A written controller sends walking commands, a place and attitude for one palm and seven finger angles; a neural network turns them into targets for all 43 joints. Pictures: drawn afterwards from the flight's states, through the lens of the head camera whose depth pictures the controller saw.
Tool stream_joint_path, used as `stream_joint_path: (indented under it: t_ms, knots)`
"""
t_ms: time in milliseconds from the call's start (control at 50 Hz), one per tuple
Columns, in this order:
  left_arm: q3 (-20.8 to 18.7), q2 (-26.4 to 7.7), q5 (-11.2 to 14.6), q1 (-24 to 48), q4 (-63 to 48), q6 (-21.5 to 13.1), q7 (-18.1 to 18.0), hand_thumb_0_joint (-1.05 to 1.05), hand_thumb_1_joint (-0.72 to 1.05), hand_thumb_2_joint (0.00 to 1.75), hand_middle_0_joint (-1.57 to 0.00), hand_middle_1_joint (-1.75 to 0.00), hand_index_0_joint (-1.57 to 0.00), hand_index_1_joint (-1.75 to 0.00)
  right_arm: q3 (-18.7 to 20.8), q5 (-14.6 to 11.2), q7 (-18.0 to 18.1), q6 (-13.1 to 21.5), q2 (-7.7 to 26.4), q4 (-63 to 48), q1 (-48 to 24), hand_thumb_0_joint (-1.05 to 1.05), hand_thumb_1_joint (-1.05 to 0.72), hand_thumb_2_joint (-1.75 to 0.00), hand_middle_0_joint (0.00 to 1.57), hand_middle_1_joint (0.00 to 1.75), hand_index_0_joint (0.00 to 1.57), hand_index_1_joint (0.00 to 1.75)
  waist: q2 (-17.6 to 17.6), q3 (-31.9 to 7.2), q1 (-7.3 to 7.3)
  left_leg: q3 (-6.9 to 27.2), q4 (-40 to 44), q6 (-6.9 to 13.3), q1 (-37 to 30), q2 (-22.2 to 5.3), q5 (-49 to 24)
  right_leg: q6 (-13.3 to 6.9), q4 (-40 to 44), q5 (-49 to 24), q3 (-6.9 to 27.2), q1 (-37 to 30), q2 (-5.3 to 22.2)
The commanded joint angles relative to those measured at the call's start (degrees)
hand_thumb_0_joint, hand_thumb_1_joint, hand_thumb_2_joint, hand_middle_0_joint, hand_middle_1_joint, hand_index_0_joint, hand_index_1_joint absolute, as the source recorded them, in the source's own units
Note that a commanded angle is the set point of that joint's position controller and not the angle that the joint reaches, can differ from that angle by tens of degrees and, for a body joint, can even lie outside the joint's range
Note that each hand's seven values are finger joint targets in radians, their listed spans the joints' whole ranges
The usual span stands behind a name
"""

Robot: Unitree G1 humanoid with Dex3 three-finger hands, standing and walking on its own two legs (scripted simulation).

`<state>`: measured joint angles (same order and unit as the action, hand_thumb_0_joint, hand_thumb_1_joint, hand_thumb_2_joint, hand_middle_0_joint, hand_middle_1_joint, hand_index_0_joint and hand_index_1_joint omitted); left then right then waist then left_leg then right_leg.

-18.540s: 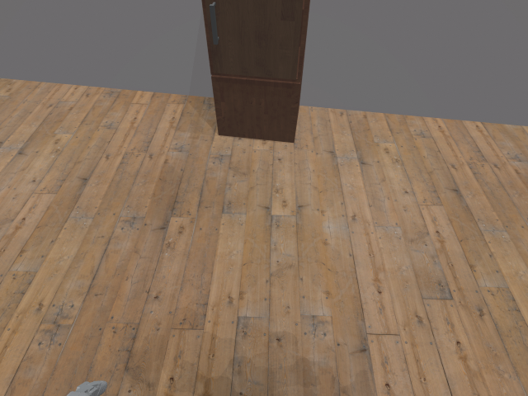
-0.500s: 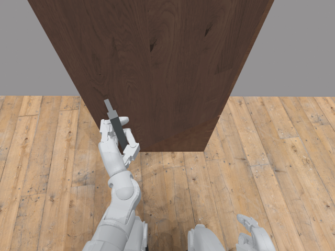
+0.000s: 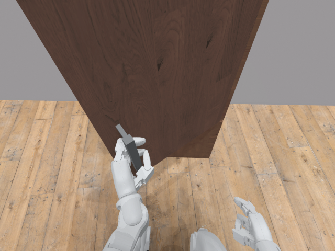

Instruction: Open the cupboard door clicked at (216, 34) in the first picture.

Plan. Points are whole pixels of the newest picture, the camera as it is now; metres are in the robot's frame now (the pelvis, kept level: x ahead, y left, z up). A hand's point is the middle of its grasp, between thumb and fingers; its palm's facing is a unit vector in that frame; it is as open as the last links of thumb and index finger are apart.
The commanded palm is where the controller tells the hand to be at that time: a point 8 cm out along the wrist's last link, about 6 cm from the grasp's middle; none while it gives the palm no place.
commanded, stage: open thumb and fingers to let go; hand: left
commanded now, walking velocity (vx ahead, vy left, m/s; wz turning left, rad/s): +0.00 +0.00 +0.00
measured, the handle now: (130, 150) +0.35 +0.11 +0.02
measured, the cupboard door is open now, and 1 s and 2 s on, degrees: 38 40 41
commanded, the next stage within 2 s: slide the hand sideways off the handle in 0.66 s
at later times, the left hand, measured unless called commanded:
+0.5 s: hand (148, 167) +0.31 +0.06 +0.01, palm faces +0.34 -0.94 -0.05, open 13.8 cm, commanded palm +0.26 +0.10 +0.01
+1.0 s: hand (144, 182) +0.27 +0.07 +0.01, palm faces -0.12 -0.99 +0.00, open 15.9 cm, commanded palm +0.25 +0.11 +0.01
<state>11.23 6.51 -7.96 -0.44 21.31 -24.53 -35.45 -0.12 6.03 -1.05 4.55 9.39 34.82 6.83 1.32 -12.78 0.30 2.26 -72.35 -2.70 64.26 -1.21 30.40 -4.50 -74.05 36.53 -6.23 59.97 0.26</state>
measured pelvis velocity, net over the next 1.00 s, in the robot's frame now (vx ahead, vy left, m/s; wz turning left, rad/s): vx -0.02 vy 0.03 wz -0.02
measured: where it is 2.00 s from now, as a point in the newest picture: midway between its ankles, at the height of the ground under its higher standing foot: outside the picture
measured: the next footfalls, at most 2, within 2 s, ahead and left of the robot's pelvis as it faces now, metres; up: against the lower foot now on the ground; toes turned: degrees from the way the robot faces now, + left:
none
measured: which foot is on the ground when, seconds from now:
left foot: down 0.00-1.00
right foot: down 0.00-1.00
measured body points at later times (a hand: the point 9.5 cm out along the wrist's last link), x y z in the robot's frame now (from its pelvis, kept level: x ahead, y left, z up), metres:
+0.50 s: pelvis -0.01 +0.00 +0.00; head +0.08 -0.01 +0.44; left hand +0.29 +0.11 +0.02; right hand +0.15 -0.22 -0.12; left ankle +0.03 +0.15 -0.62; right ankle -0.01 -0.07 -0.62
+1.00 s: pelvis -0.02 +0.03 -0.01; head +0.08 +0.01 +0.43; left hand +0.27 +0.12 +0.01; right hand +0.16 -0.20 -0.12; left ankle +0.03 +0.15 -0.62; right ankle -0.01 -0.07 -0.62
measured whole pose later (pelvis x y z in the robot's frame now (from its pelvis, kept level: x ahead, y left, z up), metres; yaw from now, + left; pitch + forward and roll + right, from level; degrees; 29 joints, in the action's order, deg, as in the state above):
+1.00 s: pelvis -0.02 +0.03 -0.01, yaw -1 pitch +21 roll -1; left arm 14.6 -2.2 1.1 -2.0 16.7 -28.3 -8.6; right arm 0.5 2.2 -1.2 1.9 12.5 29.8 10.4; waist 3.2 -10.9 0.2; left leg 1.2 -76.4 -0.2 67.2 -0.6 30.7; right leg -2.5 -77.0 36.0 -5.1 62.5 1.0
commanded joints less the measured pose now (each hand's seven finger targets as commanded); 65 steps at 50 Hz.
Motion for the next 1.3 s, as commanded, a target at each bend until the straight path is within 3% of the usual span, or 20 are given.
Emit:
stream_joint_path:
  t_ms: [0, 120, 160, 220, 260, 620, 720, 740, 760, 780, 840, 880, 920, 1020, 1060, 1120, 1140, 1160, 1260, 1280]
  knots:
    - [0.01, 4.89, 0.4, 8.49, -12.43, -3.61, 0.37, 0.0, 0.27, 0.63, -0.35, -1.28, -0.35, -1.28, 1.99, -0.66, 0.32, 2.17, 4.98, -7.3, 1.03, 0.0, -0.9, -0.9, 0.2, 0.3, 0.2, 0.3, -7.57, -18.36, 2.07, -1.02, 4.5, 2.69, -11.13, 2.62, -12.88, 5.16, 14.9, -30.85, 8.14, -15.7, 1.76]
    - [-1.23, 3.65, 0.31, 10.24, -11.15, -4.46, 0.57, 0.0, -0.15, 0.45, -0.32, -1.24, -0.32, -1.24, 2.33, -0.6, 0.47, 2.18, 5.24, -6.85, 1.16, 0.0, -0.9, -0.9, 0.2, 0.3, 0.2, 0.3, -7.67, -17.41, 2.12, -0.96, 4.09, 2.66, -9.09, 2.6, -10.78, 5.29, 15.63, -27.8, 9.76, -15.35, 2.25]
    - [-1.71, 2.91, 0.24, 9.37, -11.31, -4.61, 0.54, 0.0, -0.29, 0.39, -0.32, -1.22, -0.32, -1.22, 2.39, -0.52, 0.4, 2.28, 5.32, -7.21, 1.25, 0.0, -0.9, -0.9, 0.2, 0.3, 0.2, 0.3, -6.96, -18.2, 1.3, -0.98, 4.14, 2.64, -8.64, 2.64, -11.11, 5.02, 15.26, -27.62, 9.86, -15.92, 2.3]
    - [-1.59, 3.27, 0.49, 10.11, -11.15, -5.0, 0.57, 0.0, -0.5, 0.3, -0.3, -1.2, -0.3, -1.2, 2.55, -0.58, 0.46, 2.41, 5.41, -6.7, 1.48, 0.0, -0.9, -0.9, 0.2, 0.3, 0.2, 0.3, -7.95, -18.03, 1.75, -1.05, 4.12, 2.68, -8.53, 2.59, -10.52, 5.22, 15.68, -27.07, 10.11, -15.77, 2.39]
    - [-1.87, 2.86, 0.48, 9.54, -10.75, -4.97, 0.59, 0.0, -0.5, 0.3, -0.3, -1.2, -0.3, -1.2, 2.57, -0.62, 0.46, 2.42, 5.56, -6.78, 1.59, 0.0, -0.9, -0.9, 0.2, 0.3, 0.2, 0.3, -7.68, -17.67, 1.48, -1.09, 4.4, 2.75, -8.61, 2.6, -10.69, 4.93, 15.46, -26.72, 9.55, -15.46, 2.17]
    - [0.44, 6.37, -0.2, 14.0, -9.22, -4.22, -1.28, 0.0, -0.5, 0.3, -0.15, -0.3, -0.15, -0.3, 2.19, -0.53, 0.35, 2.65, 5.72, -6.91, 0.87, 0.0, -0.9, -0.9, 0.2, 0.3, 0.2, 0.3, -5.48, -16.62, 2.06, -1.0, 5.47, 3.09, -12.98, 2.32, -10.88, 3.41, 13.89, -19.04, 4.82, -8.81, -0.06]
    - [1.82, 7.89, -0.59, 15.77, -8.92, -3.44, -1.82, 0.0, -0.5, 0.3, -0.15, -0.3, -0.15, -0.3, 1.96, -0.62, 0.23, 2.76, 5.7, -7.05, 0.37, 0.0, -0.9, -0.9, 0.2, 0.3, 0.2, 0.3, -5.2, -16.62, 2.38, -0.58, 5.8, 3.15, -14.01, 2.2, -10.85, 3.08, 13.47, -17.56, 3.75, -7.39, -0.43]
    - [1.47, 7.54, -0.73, 15.6, -9.24, -3.24, -1.94, 0.0, -0.5, 0.3, -0.15, -0.3, -0.15, -0.3, 2.1, -0.56, 0.27, 2.81, 5.84, -7.39, 0.18, 0.0, -0.9, -0.9, 0.2, 0.3, 0.2, 0.3, -4.66, -17.26, 1.78, -0.26, 5.92, 3.11, -13.87, 2.12, -11.44, 2.78, 12.92, -17.46, 3.5, -7.52, -0.53]
    - [14.04, 1.65, -6.76, 14.21, -11.24, -5.33, 9.52, 0.0, -0.5, 0.3, -0.15, -0.3, -0.15, -0.3, 2.45, -1.04, -0.13, 1.55, 8.56, -7.27, 3.99, 0.0, -0.9, -0.9, 0.2, 0.3, 0.2, 0.3, -5.6, -14.85, 7.7, -0.67, 3.77, 4.16, -14.08, 1.88, -11.44, 3.05, 12.63, -20.96, 5.21, -5.62, 0.46]
    - [10.98, -0.93, -4.29, 16.72, -14.4, -8.07, 15.39, 0.0, -0.5, 0.3, -0.15, -0.3, -0.15, -0.3, 2.99, -1.57, -0.18, 1.02, 7.7, -8.22, 3.86, 0.0, -0.9, -0.9, 0.2, 0.3, 0.2, 0.3, -5.31, -17.1, 5.88, -0.48, 3.17, 4.44, -13.46, 2.08, -12.1, 2.68, 11.73, -22.91, 5.69, -7.22, 0.85]
    - [11.65, -2.2, 1.88, 15.25, -18.98, -11.09, 27.85, 0.0, -0.5, 0.3, -0.15, -0.3, -0.15, -0.3, 2.82, -3.05, 0.0, 0.52, 8.1, -11.16, 3.15, 0.0, -0.9, -0.9, 0.2, 0.3, 0.2, 0.3, -1.11, -19.34, 5.03, -0.12, 2.72, 4.72, -15.06, 2.21, -11.58, 2.02, 10.34, -21.44, 6.04, -6.39, 0.53]
    - [9.89, -0.76, 7.33, 12.11, -18.62, -10.38, 30.54, 0.0, -0.5, 0.3, -0.15, -0.3, -0.15, -0.3, 2.65, -4.17, 0.16, 0.39, 8.09, -12.53, 2.5, 0.0, -0.9, -0.9, 0.2, 0.3, 0.2, 0.3, -1.29, -18.01, 3.94, 0.02, 3.51, 4.41, -15.7, 2.13, -9.62, 2.09, 11.17, -17.59, 5.54, -5.12, 0.1]
    - [8.31, -0.07, 10.25, 8.97, -18.85, -8.58, 29.99, 0.0, -0.5, 0.3, -0.15, -0.3, -0.15, -0.3, 2.55, -4.76, 0.11, 0.02, 8.33, -13.73, 2.44, 0.0, -0.9, -0.9, 0.2, 0.3, 0.2, 0.3, -2.81, -17.25, 3.07, 0.47, 4.49, 4.22, -15.68, 2.03, -8.99, 2.12, 11.24, -15.37, 4.66, -4.72, -0.34]
    - [4.57, -2.41, 9.15, 1.06, -20.35, -6.25, 25.6, 0.0, -0.5, 0.3, -0.15, -0.3, -0.15, -0.3, 2.66, -4.55, -0.43, -1.45, 8.48, -15.48, 2.92, 0.0, -0.9, -0.9, 0.2, 0.3, 0.2, 0.3, -6.31, -16.61, 1.57, 0.37, 5.19, 3.99, -14.21, 1.94, -10.39, 2.37, 10.23, -16.43, 3.8, -6.14, -0.62]
    - [3.56, -3.99, 7.68, -1.58, -22.65, -6.57, 24.47, 0.0, -0.5, 0.3, -0.15, -0.3, -0.15, -0.3, 2.69, -4.42, -0.62, -1.81, 8.47, -16.31, 2.62, 0.0, -0.9, -0.9, 0.2, 0.3, 0.2, 0.3, -4.36, -17.79, 0.27, 0.39, 5.37, 3.68, -14.83, 1.92, -11.76, 2.04, 8.95, -17.02, 3.73, -6.02, -0.65]
    - [3.15, -4.64, 6.39, -3.66, -22.6, -6.38, 23.09, 0.0, -0.5, 0.3, -0.15, -0.3, -0.15, -0.3, 2.44, -4.16, -0.8, -2.43, 8.24, -16.64, 2.72, 0.0, -0.9, -0.9, 0.2, 0.3, 0.2, 0.3, -5.59, -15.72, 0.68, 0.03, 5.21, 3.66, -13.37, 1.97, -10.06, 2.18, 9.36, -15.88, 3.95, -5.66, -0.73]
    - [1.34, -6.59, 5.73, -4.3, -23.25, -6.55, 22.64, 0.0, -0.5, 0.3, -0.15, -0.3, -0.15, -0.3, 2.44, -4.07, -0.72, -2.59, 8.34, -16.8, 2.73, 0.0, -0.9, -0.9, 0.2, 0.3, 0.2, 0.3, -4.2, -15.78, -0.29, 0.33, 5.28, 3.5, -12.89, 1.95, -10.72, 1.82, 8.56, -15.81, 3.96, -5.76, -0.86]
    - [2.57, -5.45, 5.37, -4.54, -23.76, -6.7, 22.51, 0.0, -0.5, 0.3, -0.15, -0.3, -0.15, -0.3, 2.37, -3.99, -0.83, -2.69, 8.21, -16.94, 2.43, 0.0, -0.9, -0.9, 0.2, 0.3, 0.2, 0.3, -3.49, -15.81, 0.08, 0.16, 5.22, 3.46, -13.62, 1.96, -10.7, 1.93, 8.47, -15.94, 3.89, -4.94, -0.79]
    - [0.18, -7.72, 5.69, -9.34, -26.88, -7.4, 22.94, 0.0, -0.5, 0.3, -0.15, -0.3, -0.15, -0.3, 2.28, -4.02, -0.77, -3.19, 7.9, -17.52, 2.61, 0.0, -0.9, -0.9, 0.2, 0.3, 0.2, 0.3, -2.81, -16.01, -0.82, -0.12, 5.14, 3.21, -13.62, 1.99, -11.82, 1.84, 7.96, -17.68, 4.11, -6.06, -0.97]
    - [1.29, -6.63, 5.73, -11.04, -26.6, -7.38, 23.34, 0.0, -0.5, 0.3, -0.15, -0.3, -0.15, -0.3, 2.27, -4.13, -0.69, -3.18, 7.86, -17.72, 2.47, 0.0, -0.9, -0.9, 0.2, 0.3, 0.2, 0.3, -3.26, -15.29, -0.28, -0.12, 5.03, 3.27, -13.96, 1.97, -11.64, 1.97, 8.11, -17.7, 3.98, -5.44, -1.05]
